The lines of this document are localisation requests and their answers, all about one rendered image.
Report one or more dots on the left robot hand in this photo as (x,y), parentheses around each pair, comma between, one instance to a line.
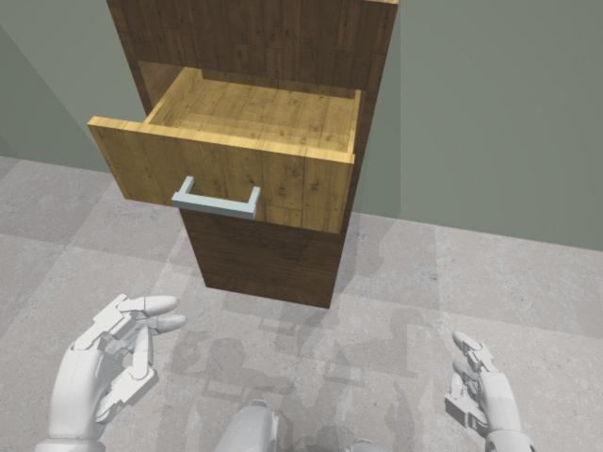
(79,406)

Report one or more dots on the drawer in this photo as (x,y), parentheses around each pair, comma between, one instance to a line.
(232,132)

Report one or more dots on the left robot thigh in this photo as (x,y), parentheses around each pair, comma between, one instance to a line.
(253,429)

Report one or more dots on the robot right forearm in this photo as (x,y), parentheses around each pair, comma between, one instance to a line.
(507,440)

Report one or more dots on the left robot shin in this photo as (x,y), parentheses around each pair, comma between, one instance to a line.
(260,403)

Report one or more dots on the right robot hand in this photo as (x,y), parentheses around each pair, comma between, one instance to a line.
(489,391)

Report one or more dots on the handle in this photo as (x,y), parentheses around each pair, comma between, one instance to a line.
(184,200)

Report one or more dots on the cabinet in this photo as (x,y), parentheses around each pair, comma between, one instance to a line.
(336,43)

